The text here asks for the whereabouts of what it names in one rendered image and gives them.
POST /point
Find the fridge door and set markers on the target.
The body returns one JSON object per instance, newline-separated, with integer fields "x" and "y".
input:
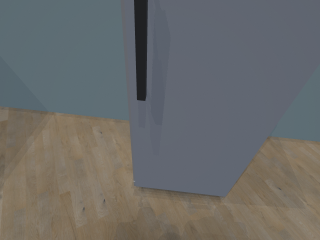
{"x": 220, "y": 76}

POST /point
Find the handle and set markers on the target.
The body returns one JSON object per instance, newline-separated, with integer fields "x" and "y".
{"x": 141, "y": 37}

